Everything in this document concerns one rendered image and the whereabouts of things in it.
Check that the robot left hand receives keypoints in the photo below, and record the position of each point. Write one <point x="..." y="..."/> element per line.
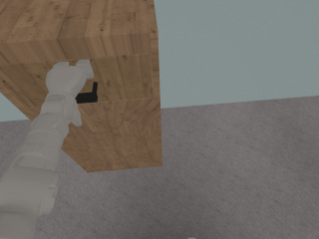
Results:
<point x="70" y="79"/>

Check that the cabinet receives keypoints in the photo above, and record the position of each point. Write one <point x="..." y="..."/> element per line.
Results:
<point x="114" y="135"/>

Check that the handle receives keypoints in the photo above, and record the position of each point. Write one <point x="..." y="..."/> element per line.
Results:
<point x="91" y="97"/>

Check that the left robot forearm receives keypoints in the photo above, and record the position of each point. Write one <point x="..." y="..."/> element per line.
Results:
<point x="41" y="148"/>

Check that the robot left upper arm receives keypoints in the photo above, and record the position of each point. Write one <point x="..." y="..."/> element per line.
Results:
<point x="26" y="194"/>

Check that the drawer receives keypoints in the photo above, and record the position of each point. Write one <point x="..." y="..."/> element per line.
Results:
<point x="121" y="77"/>

